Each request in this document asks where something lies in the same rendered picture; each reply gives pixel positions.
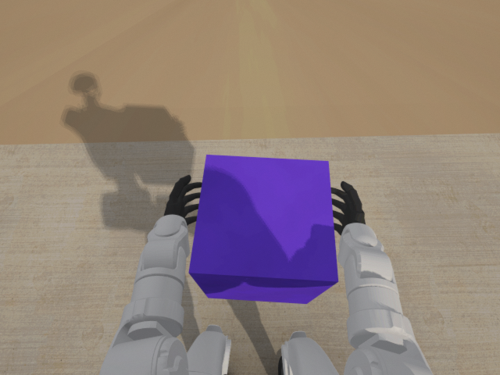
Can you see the left robot shin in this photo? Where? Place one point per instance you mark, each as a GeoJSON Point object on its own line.
{"type": "Point", "coordinates": [214, 328]}

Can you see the robot right forearm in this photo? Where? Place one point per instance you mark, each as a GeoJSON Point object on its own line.
{"type": "Point", "coordinates": [375, 313]}

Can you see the right robot thigh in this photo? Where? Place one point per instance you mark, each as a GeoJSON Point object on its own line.
{"type": "Point", "coordinates": [303, 356]}

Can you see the robot right hand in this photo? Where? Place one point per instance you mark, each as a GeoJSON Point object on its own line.
{"type": "Point", "coordinates": [352, 208]}

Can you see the robot left hand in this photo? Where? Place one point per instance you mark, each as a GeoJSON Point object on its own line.
{"type": "Point", "coordinates": [178, 199]}

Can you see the carton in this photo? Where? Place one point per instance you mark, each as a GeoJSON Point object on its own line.
{"type": "Point", "coordinates": [264, 230]}

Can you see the right robot upper arm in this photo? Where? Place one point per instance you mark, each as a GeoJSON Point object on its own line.
{"type": "Point", "coordinates": [369, 360]}

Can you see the robot left forearm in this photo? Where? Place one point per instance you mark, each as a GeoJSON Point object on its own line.
{"type": "Point", "coordinates": [155, 306]}

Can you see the left robot upper arm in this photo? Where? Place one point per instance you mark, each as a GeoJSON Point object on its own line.
{"type": "Point", "coordinates": [161, 355]}

